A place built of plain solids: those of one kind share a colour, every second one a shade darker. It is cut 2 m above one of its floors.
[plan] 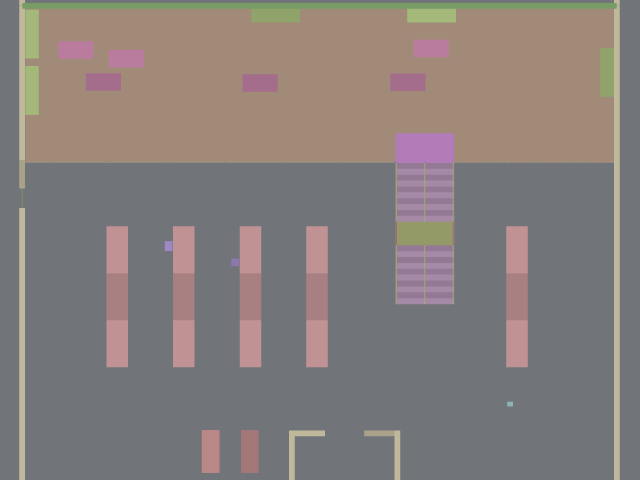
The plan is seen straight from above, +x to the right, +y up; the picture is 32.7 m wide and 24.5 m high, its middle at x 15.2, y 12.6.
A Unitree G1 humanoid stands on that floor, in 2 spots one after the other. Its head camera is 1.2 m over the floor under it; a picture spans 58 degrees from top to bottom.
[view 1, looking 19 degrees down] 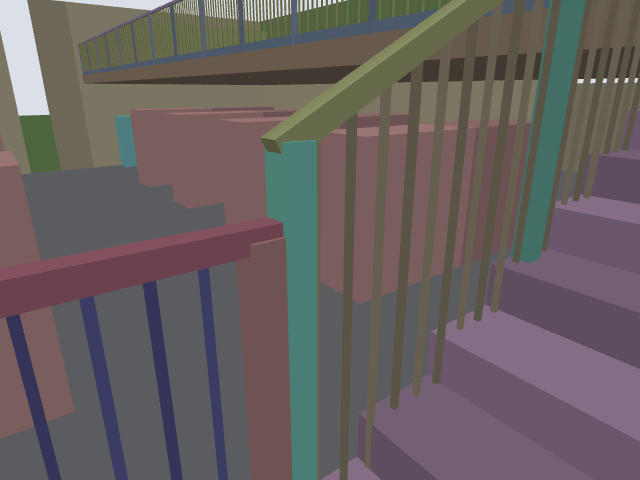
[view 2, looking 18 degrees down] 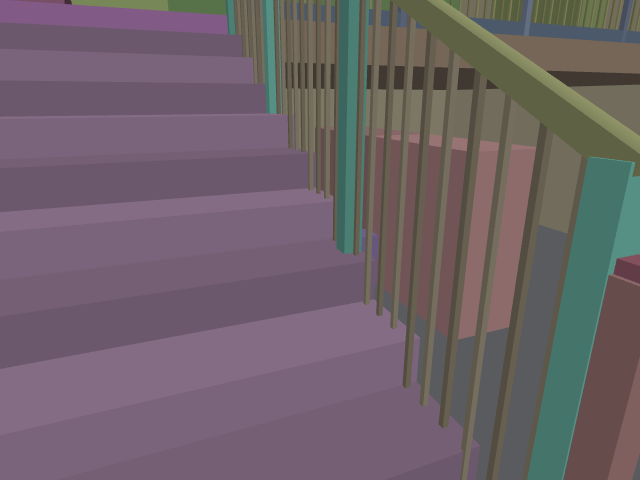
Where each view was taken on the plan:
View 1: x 19.80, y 13.13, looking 143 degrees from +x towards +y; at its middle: stair_balusters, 0.92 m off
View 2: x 21.30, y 13.13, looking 68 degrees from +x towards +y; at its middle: stair_tread_slab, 1.82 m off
